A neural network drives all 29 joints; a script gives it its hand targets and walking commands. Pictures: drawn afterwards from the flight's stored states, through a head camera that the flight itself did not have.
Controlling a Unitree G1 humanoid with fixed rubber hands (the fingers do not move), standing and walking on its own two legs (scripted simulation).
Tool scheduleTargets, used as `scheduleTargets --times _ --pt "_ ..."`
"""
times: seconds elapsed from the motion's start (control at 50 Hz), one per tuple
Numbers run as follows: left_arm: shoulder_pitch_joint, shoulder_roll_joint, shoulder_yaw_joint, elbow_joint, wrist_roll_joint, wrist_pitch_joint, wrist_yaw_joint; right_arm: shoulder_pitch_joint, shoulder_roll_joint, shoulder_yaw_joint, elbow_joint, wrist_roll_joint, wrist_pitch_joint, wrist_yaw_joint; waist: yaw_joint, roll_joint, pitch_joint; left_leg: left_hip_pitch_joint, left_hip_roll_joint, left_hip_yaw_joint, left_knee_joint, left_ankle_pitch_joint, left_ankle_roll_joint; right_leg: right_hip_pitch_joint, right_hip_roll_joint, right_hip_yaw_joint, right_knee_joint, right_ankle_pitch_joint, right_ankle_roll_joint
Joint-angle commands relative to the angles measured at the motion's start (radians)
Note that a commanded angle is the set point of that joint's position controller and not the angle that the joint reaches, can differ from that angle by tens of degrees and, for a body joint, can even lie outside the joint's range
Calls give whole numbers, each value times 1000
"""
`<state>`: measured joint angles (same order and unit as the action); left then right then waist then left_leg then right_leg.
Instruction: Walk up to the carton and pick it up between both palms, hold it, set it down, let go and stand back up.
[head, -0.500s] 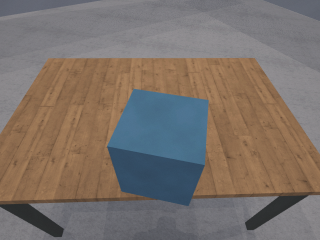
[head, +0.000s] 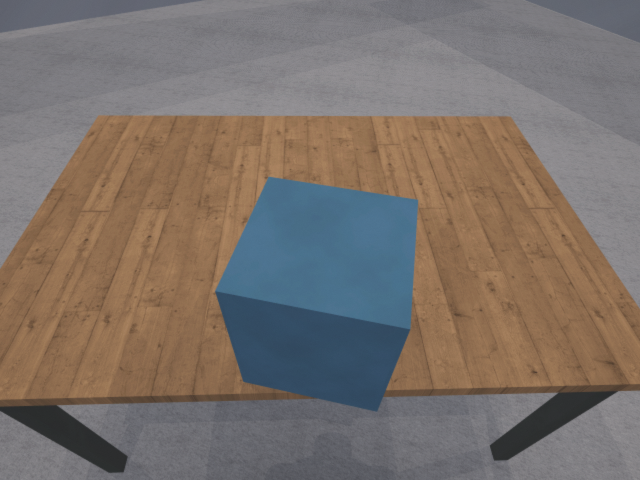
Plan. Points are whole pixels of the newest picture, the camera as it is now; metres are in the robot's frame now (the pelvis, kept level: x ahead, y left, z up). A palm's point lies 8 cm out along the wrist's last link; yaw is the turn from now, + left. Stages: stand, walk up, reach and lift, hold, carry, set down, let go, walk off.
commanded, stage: stand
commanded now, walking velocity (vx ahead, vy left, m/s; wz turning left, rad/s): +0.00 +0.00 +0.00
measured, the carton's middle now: (324, 297) +0.38 +0.01 +0.00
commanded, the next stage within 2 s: none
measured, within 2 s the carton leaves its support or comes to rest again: neither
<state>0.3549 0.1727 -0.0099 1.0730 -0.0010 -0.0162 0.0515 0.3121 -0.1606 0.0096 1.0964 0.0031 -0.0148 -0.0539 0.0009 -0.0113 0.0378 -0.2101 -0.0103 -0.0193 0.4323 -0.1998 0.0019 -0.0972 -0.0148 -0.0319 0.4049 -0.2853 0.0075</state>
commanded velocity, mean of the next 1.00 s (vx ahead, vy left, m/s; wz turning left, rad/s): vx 0.00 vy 0.00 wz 0.00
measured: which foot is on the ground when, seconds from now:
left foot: down 0.00-1.00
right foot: down 0.00-1.00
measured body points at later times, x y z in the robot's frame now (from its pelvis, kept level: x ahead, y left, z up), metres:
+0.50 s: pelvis +0.00 +0.00 +0.00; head +0.01 +0.00 +0.45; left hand -0.02 +0.23 -0.16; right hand -0.01 -0.23 -0.16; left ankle +0.02 +0.12 -0.74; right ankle -0.04 -0.12 -0.74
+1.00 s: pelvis +0.00 +0.00 +0.00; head +0.01 +0.00 +0.45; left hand -0.02 +0.23 -0.16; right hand +0.00 -0.23 -0.16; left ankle +0.02 +0.12 -0.74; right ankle -0.04 -0.12 -0.74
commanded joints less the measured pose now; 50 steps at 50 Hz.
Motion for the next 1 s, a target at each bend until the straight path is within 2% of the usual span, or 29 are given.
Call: scheduleTargets --times 0.0,0.26,0.34,0.46,0.56,0.6,0.7,0.74,0.82,0.88,0.94,0.98 --pt "96 92 17 -10 0 -5 4 73 -95 -16 -14 -1 -5 -4 2 21 58 2 92 -89 -76 118 1 -76 -94 83 -92 95 -18" --pt "91 98 15 -17 1 -6 4 83 -100 -13 -16 -1 -6 -4 -1 3 56 1 92 -91 -72 136 -1 -66 -94 78 -87 102 -18" --pt "94 96 12 -13 2 -7 4 75 -101 -14 -14 -1 -5 -3 -3 22 67 4 94 -90 -68 142 2 -74 -99 85 -91 113 -15" --pt "93 89 13 -10 1 -5 2 70 -99 -14 -15 -2 -5 -3 -1 6 65 6 95 -93 -70 121 1 -80 -95 81 -92 93 -17" --pt "95 95 11 -15 1 -8 3 72 -101 -12 -11 -1 -8 -3 2 15 53 9 92 -86 -66 151 -1 -65 -97 78 -88 119 -14" --pt "89 99 13 -18 0 -7 3 75 -106 -14 -14 -1 -7 -3 -2 -1 49 16 94 -89 -66 154 0 -68 -94 76 -87 116 -16" --pt "90 94 12 -15 0 -8 4 74 -95 -10 -8 -1 -7 -3 0 21 38 18 96 -87 -61 171 1 -56 -98 79 -85 133 -18" --pt "93 90 10 -11 -1 -8 3 68 -97 -11 -12 0 -6 -3 1 10 47 16 96 -82 -64 174 0 -62 -97 77 -89 133 -16" --pt "93 98 11 -11 1 -7 4 71 -102 -11 -10 0 -5 -3 -1 22 57 11 94 -89 -68 152 -1 -65 -96 80 -91 116 -17" --pt "87 91 9 -17 -1 -7 4 69 -96 -9 -11 -1 -8 -3 1 2 47 9 94 -87 -63 173 0 -57 -97 77 -87 137 -19" --pt "92 94 11 -13 0 -6 5 74 -99 -11 -11 2 -7 -4 1 16 53 5 95 -92 -66 168 0 -57 -98 79 -91 128 -17" --pt "91 93 12 -10 0 -5 3 74 -93 -10 -9 2 -6 -4 2 14 56 5 93 -91 -70 135 -3 -65 -96 78 -93 98 -17"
